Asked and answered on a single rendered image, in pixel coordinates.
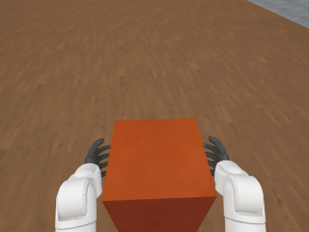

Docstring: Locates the robot left forearm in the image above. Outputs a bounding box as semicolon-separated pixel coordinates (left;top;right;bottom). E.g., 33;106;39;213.
55;163;102;232

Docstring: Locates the carton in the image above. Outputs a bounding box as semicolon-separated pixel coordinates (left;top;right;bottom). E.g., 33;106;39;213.
101;118;217;232

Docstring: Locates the robot left hand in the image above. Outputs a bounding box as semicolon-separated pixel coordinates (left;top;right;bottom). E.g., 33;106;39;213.
84;138;111;178

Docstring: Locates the robot right hand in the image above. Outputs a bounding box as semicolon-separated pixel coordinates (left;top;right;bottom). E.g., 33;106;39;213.
203;136;230;177

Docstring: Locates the robot right forearm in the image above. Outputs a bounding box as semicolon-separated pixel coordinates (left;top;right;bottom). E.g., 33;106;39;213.
214;160;267;232

